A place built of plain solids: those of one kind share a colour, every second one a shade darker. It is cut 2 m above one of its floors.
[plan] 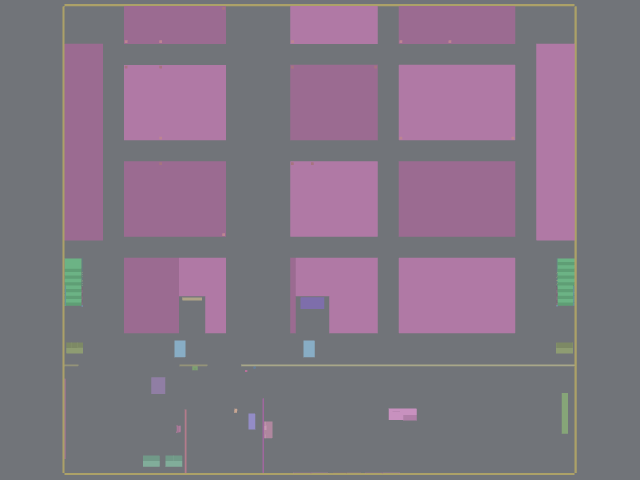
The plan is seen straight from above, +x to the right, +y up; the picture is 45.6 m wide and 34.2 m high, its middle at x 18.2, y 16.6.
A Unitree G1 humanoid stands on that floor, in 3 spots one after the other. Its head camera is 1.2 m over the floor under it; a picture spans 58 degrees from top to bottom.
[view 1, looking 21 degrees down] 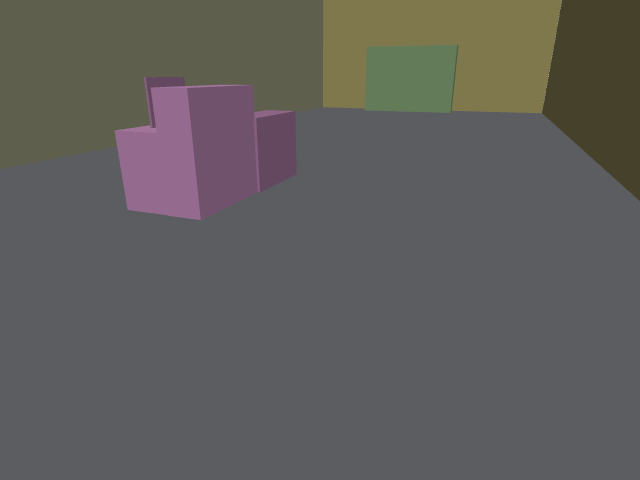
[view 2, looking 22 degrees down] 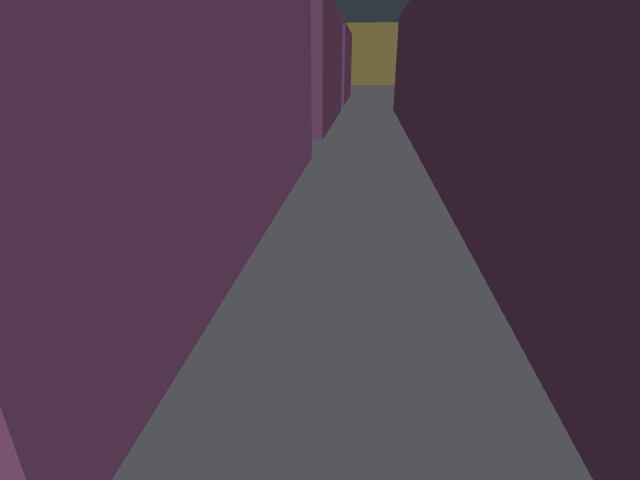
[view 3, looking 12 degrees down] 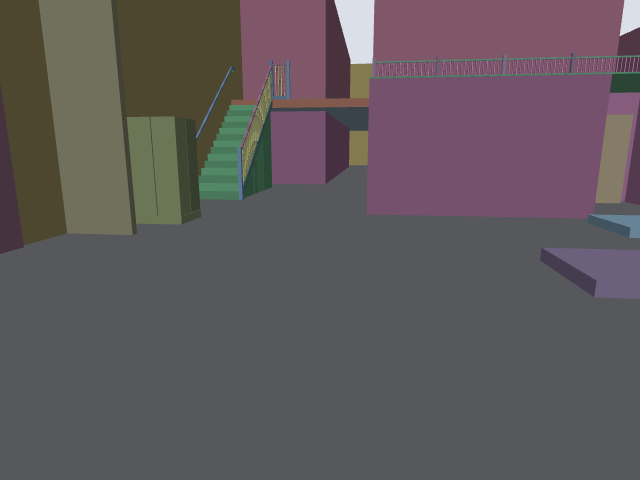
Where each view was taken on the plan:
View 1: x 20.10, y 1.50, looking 21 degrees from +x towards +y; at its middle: ground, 3.35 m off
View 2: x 3.48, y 29.72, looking -84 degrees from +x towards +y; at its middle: ground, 3.20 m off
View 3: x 4.34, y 2.00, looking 97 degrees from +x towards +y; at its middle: ground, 5.77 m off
